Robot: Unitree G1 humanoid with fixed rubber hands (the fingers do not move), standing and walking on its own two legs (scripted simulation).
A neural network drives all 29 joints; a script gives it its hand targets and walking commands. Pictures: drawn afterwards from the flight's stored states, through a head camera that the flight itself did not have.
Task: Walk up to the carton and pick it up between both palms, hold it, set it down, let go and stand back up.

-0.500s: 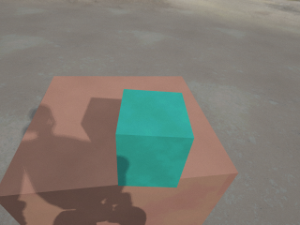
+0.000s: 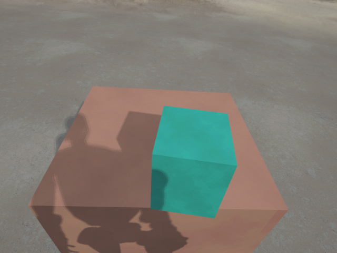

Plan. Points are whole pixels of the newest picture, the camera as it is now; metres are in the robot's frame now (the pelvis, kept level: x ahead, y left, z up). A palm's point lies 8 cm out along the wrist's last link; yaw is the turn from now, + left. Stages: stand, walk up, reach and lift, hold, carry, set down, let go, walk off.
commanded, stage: stand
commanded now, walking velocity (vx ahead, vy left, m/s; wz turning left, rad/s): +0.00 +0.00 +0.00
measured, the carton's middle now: (188, 161) +0.40 -0.06 -0.01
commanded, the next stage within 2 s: none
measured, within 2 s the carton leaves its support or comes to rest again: neither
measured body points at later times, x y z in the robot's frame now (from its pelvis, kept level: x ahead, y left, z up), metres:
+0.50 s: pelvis +0.01 +0.03 +0.00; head -0.03 +0.04 +0.45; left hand -0.06 +0.24 -0.16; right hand -0.04 -0.18 -0.16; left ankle +0.03 +0.12 -0.74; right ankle -0.04 -0.11 -0.74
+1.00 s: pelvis +0.03 +0.05 +0.00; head +0.02 +0.05 +0.45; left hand -0.05 +0.25 -0.16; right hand -0.01 -0.17 -0.16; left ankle +0.03 +0.12 -0.74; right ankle -0.04 -0.11 -0.74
